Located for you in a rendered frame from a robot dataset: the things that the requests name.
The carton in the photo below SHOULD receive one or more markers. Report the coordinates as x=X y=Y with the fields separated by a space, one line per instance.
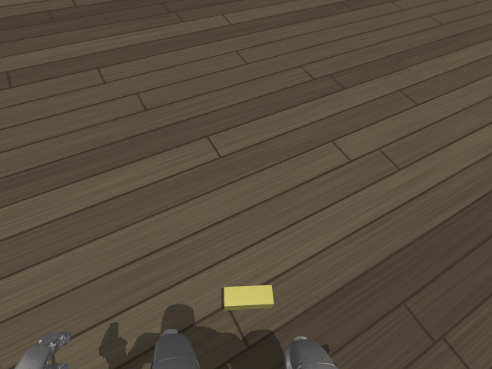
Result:
x=248 y=297

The left robot hand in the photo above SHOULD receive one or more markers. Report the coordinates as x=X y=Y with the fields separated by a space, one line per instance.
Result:
x=38 y=357

